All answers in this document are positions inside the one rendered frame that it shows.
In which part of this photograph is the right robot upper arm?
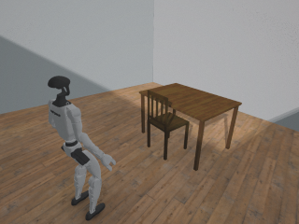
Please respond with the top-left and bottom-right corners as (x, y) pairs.
(66, 105), (83, 143)

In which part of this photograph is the chair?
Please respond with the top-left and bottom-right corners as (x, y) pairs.
(147, 90), (190, 161)

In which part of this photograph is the right robot hand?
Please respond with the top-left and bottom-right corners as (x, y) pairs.
(100, 154), (116, 172)

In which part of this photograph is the left robot thigh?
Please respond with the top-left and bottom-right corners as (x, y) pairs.
(61, 146), (86, 176)

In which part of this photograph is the right robot forearm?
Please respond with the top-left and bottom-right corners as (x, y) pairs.
(79, 133), (105, 160)

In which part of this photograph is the robot right foot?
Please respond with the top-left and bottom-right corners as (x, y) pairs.
(85, 203), (106, 221)

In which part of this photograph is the left robot upper arm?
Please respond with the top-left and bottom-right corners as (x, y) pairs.
(48, 99), (56, 126)

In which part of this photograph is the table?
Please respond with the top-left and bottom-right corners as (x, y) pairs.
(139, 83), (242, 171)

